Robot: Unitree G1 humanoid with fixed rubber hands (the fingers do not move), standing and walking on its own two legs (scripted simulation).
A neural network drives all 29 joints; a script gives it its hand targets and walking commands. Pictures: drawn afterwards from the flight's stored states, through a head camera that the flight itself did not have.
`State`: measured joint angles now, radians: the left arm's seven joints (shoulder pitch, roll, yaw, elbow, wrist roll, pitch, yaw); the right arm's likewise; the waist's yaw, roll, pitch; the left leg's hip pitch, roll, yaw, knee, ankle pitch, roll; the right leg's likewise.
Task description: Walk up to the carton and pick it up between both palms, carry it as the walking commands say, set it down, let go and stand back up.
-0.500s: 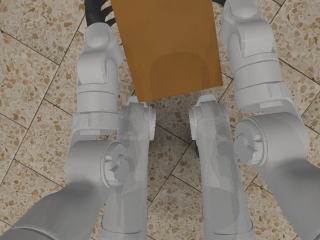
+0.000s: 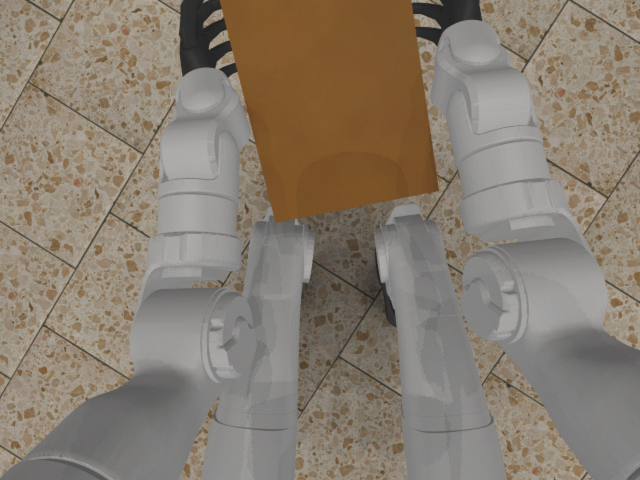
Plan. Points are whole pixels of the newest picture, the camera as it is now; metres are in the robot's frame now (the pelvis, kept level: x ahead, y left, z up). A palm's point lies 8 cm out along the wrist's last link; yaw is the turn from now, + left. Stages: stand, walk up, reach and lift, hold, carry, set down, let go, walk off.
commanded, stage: reach and lift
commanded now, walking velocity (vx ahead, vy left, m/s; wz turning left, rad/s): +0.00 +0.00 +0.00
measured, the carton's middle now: (332, 72) +0.52 +0.02 -0.15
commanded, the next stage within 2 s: none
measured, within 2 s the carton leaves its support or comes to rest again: neither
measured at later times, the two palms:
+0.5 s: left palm (177, 60) +0.47 +0.14 +0.00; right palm (482, 0) +0.51 -0.10 +0.00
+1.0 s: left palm (134, 56) +0.45 +0.14 +0.07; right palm out of the picture +0.49 -0.10 +0.07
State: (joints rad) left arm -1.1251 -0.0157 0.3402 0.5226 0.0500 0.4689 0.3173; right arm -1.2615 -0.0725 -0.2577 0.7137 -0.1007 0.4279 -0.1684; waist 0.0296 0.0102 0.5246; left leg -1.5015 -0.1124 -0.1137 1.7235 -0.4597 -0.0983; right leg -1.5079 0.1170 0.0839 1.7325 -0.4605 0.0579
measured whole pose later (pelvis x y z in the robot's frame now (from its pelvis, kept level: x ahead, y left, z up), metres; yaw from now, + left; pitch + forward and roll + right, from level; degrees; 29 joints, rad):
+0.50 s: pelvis +0.00 +0.00 +0.06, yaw +0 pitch +9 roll +0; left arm -1.07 -0.04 0.30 0.54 0.04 0.50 0.37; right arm -1.20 -0.08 -0.23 0.74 -0.10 0.44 -0.15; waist 0.03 0.03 0.52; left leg -1.27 -0.10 -0.12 1.53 -0.43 -0.08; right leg -1.26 0.10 0.09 1.53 -0.43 0.06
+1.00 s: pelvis +0.02 +0.00 +0.11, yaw +1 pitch +3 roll +0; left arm -0.88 -0.08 0.26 0.50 0.05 0.45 0.37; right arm -0.99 -0.02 -0.22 0.66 -0.12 0.40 -0.16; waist 0.04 0.02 0.52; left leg -0.96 -0.09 -0.13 1.32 -0.41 -0.07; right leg -0.96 0.09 0.09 1.34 -0.42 0.04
